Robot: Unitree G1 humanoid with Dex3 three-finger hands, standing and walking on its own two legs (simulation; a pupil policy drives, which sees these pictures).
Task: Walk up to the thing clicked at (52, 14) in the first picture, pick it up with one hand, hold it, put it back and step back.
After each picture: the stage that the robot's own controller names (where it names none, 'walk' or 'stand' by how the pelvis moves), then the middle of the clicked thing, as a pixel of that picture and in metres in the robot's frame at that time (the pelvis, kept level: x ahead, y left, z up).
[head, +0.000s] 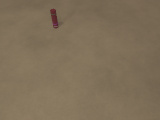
stand; (54, 18) +1.78 +0.38 -0.65
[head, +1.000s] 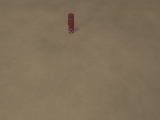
walk; (71, 23) +1.66 +0.14 -0.63
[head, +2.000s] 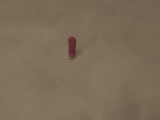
walk; (72, 48) +1.09 +0.11 -0.63
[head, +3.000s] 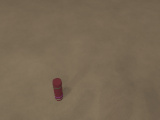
walk; (58, 90) +0.69 +0.19 -0.64
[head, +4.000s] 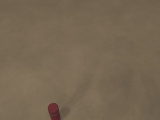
walk; (54, 114) +0.47 +0.19 -0.64
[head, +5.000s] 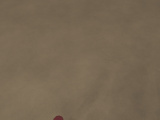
stand; out of the picture +0.43 +0.20 -0.65
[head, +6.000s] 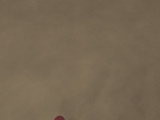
stand; out of the picture +0.41 +0.19 -0.65
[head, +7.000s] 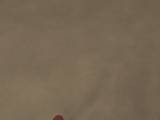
stand; out of the picture +0.43 +0.20 -0.66
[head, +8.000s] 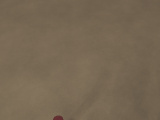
stand; out of the picture +0.42 +0.21 -0.66
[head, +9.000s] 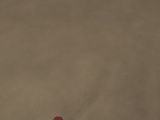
go down; out of the picture +0.42 +0.21 -0.66
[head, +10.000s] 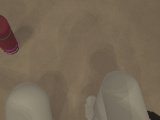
go down; (5, 38) +0.50 +0.24 -0.25
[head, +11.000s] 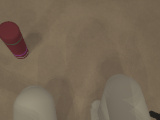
approach; (16, 43) +0.51 +0.23 -0.26
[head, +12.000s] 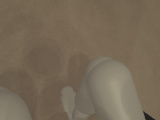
close in; out of the picture +0.49 +0.28 -0.17
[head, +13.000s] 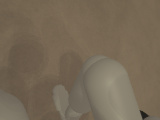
close; out of the picture +0.49 +0.30 -0.17
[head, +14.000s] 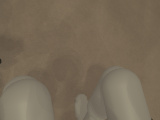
lift; out of the picture +0.39 +0.27 -0.13
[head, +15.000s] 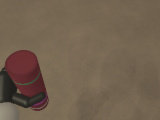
lift; (32, 86) +0.32 +0.17 +0.04
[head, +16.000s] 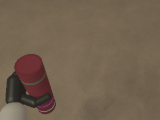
hold; (39, 88) +0.33 +0.16 +0.03
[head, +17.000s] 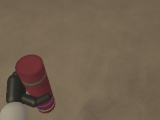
hold; (39, 88) +0.33 +0.16 +0.02
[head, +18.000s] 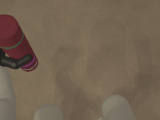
crouch; (19, 49) +0.45 +0.18 -0.03
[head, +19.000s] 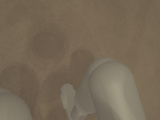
lower; out of the picture +0.47 +0.27 -0.18
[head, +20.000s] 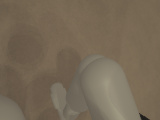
lower; out of the picture +0.48 +0.29 -0.18
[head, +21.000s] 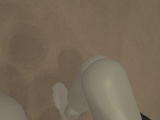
lower; out of the picture +0.48 +0.29 -0.18
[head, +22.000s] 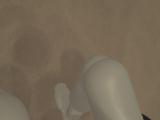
lower; out of the picture +0.47 +0.29 -0.18
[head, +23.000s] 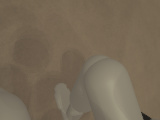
rest; out of the picture +0.47 +0.28 -0.18
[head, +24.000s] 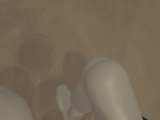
withdraw; out of the picture +0.47 +0.27 -0.18
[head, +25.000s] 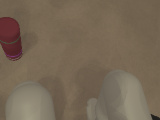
walk; (11, 42) +0.48 +0.23 -0.21
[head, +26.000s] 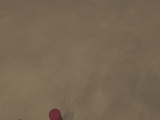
stand; out of the picture +0.42 +0.18 -0.57
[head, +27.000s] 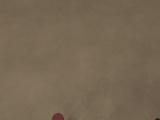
stand; out of the picture +0.42 +0.19 -0.60
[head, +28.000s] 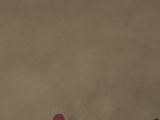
stand; out of the picture +0.41 +0.18 -0.60
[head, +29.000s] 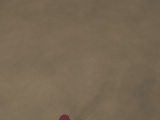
walk; out of the picture +0.43 +0.18 -0.65
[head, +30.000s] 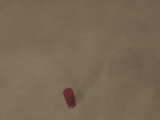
walk; (70, 99) +0.51 +0.15 -0.64
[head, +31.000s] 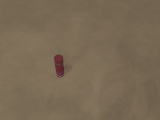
walk; (59, 66) +0.79 +0.16 -0.64
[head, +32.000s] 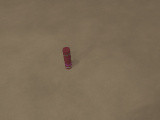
stand; (67, 58) +1.05 +0.21 -0.64
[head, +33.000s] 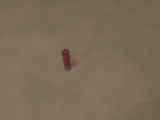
stand; (66, 60) +1.04 +0.19 -0.66
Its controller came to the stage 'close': yes
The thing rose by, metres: 0.68
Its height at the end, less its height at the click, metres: +0.00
